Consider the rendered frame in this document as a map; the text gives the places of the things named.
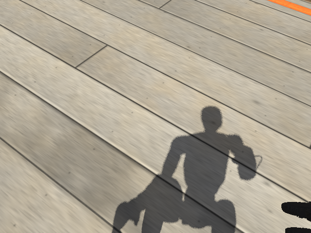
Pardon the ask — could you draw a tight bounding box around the right robot hand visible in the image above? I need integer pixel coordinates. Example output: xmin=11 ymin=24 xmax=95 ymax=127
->
xmin=281 ymin=201 xmax=311 ymax=233

